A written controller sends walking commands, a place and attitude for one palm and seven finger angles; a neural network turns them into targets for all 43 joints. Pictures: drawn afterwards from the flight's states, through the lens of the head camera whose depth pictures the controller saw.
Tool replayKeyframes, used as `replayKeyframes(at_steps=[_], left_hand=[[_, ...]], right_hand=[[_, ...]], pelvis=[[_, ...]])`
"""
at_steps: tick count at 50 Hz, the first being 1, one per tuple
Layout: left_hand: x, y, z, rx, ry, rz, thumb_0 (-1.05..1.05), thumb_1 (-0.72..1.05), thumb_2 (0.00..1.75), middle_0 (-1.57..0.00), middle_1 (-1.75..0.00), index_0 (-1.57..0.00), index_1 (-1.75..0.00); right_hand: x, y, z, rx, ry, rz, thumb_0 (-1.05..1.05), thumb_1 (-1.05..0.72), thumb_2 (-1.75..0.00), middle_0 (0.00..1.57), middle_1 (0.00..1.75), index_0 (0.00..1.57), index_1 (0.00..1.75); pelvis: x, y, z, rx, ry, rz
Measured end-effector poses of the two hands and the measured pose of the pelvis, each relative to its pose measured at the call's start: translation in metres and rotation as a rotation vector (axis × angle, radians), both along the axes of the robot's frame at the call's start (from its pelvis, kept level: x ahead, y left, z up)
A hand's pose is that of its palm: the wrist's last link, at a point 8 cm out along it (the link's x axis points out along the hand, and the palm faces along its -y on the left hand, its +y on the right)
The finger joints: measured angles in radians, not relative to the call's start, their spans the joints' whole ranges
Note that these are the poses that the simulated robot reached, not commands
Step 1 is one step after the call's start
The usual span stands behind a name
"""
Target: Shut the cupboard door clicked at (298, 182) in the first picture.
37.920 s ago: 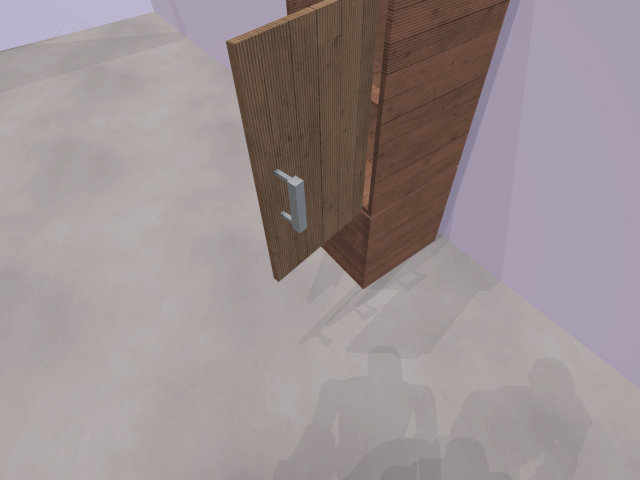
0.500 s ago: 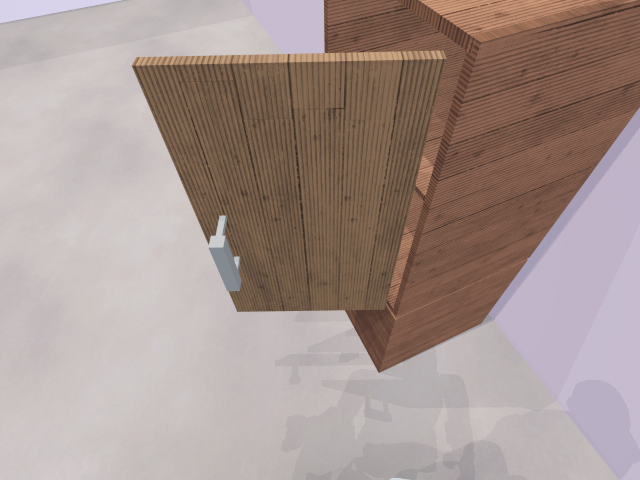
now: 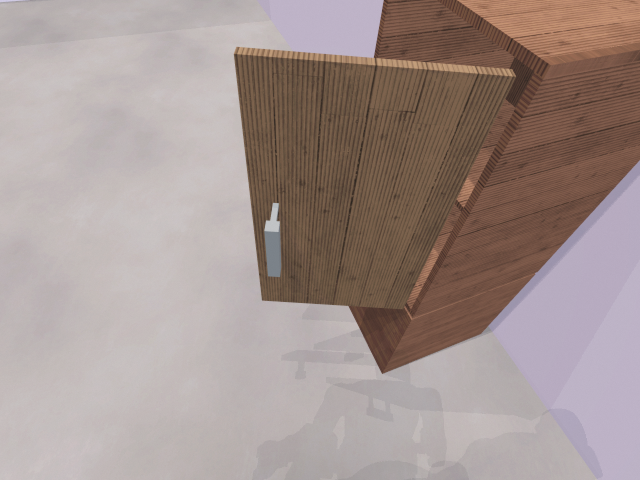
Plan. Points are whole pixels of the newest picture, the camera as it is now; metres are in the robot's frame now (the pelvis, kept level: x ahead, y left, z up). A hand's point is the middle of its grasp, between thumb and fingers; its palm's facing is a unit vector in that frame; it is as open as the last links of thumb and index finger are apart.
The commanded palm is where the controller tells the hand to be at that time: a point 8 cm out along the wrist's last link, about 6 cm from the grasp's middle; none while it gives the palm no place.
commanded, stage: come to a stop and stand still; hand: left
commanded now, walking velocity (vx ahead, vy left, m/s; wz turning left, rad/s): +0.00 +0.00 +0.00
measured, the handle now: (274, 240) +0.50 +0.12 -0.08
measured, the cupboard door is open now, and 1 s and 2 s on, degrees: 66 66 66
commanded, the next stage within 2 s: look again from close up in 0.62 s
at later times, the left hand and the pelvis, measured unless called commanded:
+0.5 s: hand out of the picture -0.04 +0.13 -0.18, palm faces +0.00 -0.99 -0.15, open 7.3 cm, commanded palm none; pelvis -0.04 -0.03 +0.00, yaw +0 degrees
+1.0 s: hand out of the picture -0.02 +0.15 -0.18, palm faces +0.02 -0.98 -0.21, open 7.4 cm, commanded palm none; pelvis -0.02 -0.02 -0.01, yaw +0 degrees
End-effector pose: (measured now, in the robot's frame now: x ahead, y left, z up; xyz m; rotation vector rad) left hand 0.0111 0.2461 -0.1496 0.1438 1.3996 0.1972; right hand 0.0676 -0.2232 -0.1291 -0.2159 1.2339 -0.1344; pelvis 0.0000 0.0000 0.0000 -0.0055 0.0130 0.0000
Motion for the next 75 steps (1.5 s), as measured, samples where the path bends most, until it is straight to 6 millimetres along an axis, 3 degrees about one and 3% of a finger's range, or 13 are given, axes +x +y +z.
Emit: replayKeyframes(at_steps=[7,21,29,34,39,46,56,66,75], left_hand=[[-0.019,-0.017,0.006,0.012,0.014,-0.034,0.00,0.91,0.90,-0.20,-0.30,-0.20,-0.30],[-0.046,-0.056,-0.001,-0.052,0.004,-0.052,0.01,0.93,0.90,-0.20,-0.30,-0.20,-0.30],[-0.070,-0.070,-0.001,-0.079,0.064,-0.031,0.00,0.91,0.90,-0.20,-0.30,-0.20,-0.30],[-0.078,-0.076,-0.001,-0.084,0.092,-0.020,0.00,0.91,0.90,-0.20,-0.30,-0.20,-0.30],[-0.076,-0.078,-0.001,-0.071,0.072,-0.035,0.00,0.91,0.90,-0.20,-0.30,-0.20,-0.30],[-0.052,-0.061,0.002,-0.024,-0.016,-0.035,0.00,0.91,0.90,-0.20,-0.30,-0.20,-0.30],[-0.021,-0.044,-0.001,-0.007,-0.082,-0.069,0.00,0.91,0.90,-0.20,-0.30,-0.20,-0.30],[-0.018,-0.037,-0.003,-0.018,-0.068,-0.083,0.00,0.91,0.90,-0.20,-0.30,-0.20,-0.30],[-0.030,-0.035,-0.008,-0.026,-0.017,-0.072,0.00,0.91,0.90,-0.20,-0.30,-0.20,-0.30]], right_hand=[[-0.041,-0.005,-0.019,0.047,0.048,-0.081,-0.01,-0.92,-0.90,0.21,0.30,0.21,0.30],[-0.141,-0.023,-0.012,0.032,0.227,-0.133,0.00,-0.91,-0.90,0.20,0.30,0.20,0.30],[-0.167,-0.020,-0.012,0.045,0.299,-0.141,0.00,-0.91,-0.90,0.20,0.30,0.20,0.30],[-0.162,-0.014,-0.014,0.061,0.293,-0.139,0.00,-0.91,-0.90,0.20,0.30,0.20,0.30],[-0.141,-0.011,-0.021,0.083,0.239,-0.111,0.00,-0.90,-0.90,0.20,0.30,0.20,0.30],[-0.101,-0.011,-0.032,0.083,0.133,-0.065,0.02,-0.93,-0.90,0.20,0.30,0.20,0.30],[-0.067,-0.023,-0.021,0.041,0.043,-0.049,0.01,-0.93,-0.90,0.20,0.30,0.20,0.30],[-0.054,-0.029,-0.012,0.010,0.034,-0.037,0.00,-0.91,-0.90,0.20,0.30,0.20,0.30],[-0.058,-0.028,-0.014,0.007,0.066,-0.042,0.00,-0.90,-0.90,0.20,0.30,0.20,0.30]], pelvis=[[-0.013,-0.003,-0.003,0.021,-0.004,-0.017],[-0.034,-0.023,0.001,0.015,-0.052,-0.009],[-0.039,-0.027,0.001,0.012,-0.040,-0.004],[-0.037,-0.029,0.001,0.013,-0.036,-0.005],[-0.035,-0.027,-0.003,-0.006,-0.023,0.000],[-0.026,-0.020,-0.008,0.000,-0.029,0.008],[-0.020,-0.020,-0.008,0.014,-0.033,-0.010],[-0.019,-0.018,-0.006,0.011,-0.029,-0.018],[-0.015,-0.019,-0.009,0.017,-0.024,-0.009]])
